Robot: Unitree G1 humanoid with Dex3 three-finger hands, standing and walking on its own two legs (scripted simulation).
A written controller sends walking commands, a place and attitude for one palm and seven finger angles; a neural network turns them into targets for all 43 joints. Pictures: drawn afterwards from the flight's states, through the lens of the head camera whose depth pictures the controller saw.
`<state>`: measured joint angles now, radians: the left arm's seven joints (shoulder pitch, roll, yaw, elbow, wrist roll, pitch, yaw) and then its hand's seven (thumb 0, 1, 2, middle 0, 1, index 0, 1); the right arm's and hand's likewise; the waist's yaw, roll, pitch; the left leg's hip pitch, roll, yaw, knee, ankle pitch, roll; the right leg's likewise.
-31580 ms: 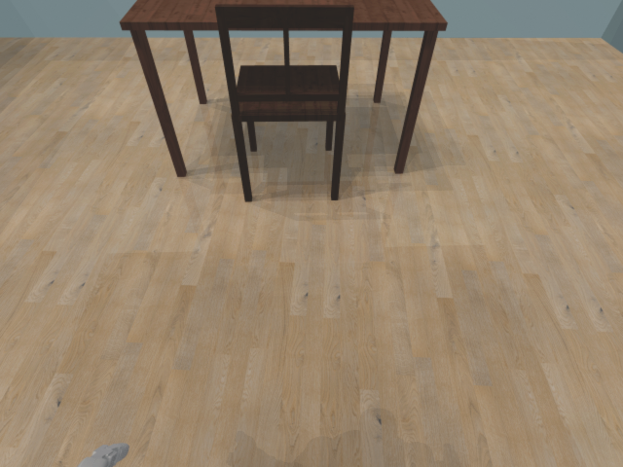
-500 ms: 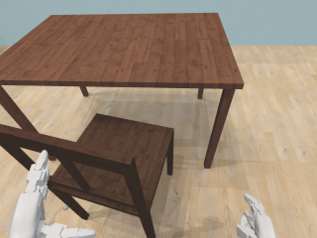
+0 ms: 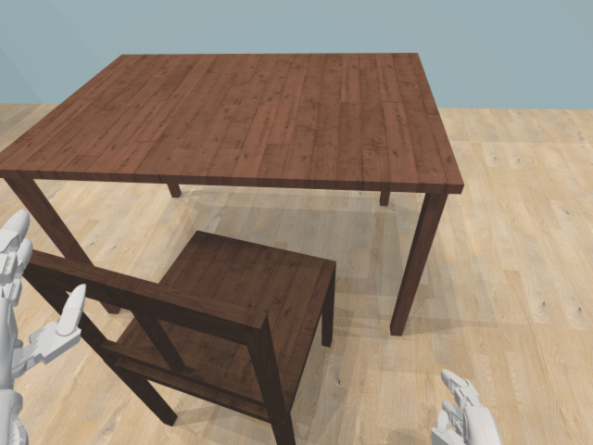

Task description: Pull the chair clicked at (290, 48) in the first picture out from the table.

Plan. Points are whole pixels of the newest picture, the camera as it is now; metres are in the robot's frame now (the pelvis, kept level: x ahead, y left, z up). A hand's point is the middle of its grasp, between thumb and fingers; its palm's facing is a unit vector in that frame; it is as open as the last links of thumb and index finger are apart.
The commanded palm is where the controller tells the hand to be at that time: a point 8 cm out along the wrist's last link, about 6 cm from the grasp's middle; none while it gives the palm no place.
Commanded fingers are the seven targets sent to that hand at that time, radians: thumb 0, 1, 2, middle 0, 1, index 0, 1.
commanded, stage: draw the hand back to the body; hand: left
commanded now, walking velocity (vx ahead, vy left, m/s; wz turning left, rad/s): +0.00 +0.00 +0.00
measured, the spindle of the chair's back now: (161, 340) +0.30 +0.29 -0.11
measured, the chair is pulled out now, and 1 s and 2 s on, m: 0.23 0.23 0.23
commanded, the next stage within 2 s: step back with the hand held close in 0.40 s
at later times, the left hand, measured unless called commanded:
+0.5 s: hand (50, 305) +0.19 +0.27 +0.18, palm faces +0.49 -0.77 -0.40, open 7.4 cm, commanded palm +0.15 +0.31 +0.18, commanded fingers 0.00 0.90 0.90 -0.20 -0.30 -0.20 -0.30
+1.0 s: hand (35, 335) +0.16 +0.27 +0.17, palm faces +0.40 -0.75 -0.53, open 7.4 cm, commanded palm +0.10 +0.31 +0.18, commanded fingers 0.00 0.90 0.90 -0.20 -0.30 -0.20 -0.30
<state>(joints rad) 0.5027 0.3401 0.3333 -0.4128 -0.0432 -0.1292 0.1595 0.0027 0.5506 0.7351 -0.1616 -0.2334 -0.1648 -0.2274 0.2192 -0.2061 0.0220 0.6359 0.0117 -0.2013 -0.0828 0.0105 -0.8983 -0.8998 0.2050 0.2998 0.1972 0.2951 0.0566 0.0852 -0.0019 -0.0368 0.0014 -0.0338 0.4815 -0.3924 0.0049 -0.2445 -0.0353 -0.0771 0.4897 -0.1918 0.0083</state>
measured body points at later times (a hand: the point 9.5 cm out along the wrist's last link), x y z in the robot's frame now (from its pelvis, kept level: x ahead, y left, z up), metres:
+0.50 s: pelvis +0.00 +0.01 +0.00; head -0.01 -0.01 +0.45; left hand +0.16 +0.31 +0.20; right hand +0.18 -0.21 -0.08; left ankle -0.08 +0.12 -0.73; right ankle +0.05 -0.13 -0.73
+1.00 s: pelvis -0.04 +0.01 +0.00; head -0.01 +0.01 +0.45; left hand +0.14 +0.31 +0.20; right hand +0.14 -0.23 -0.09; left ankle -0.08 +0.12 -0.73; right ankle +0.05 -0.13 -0.73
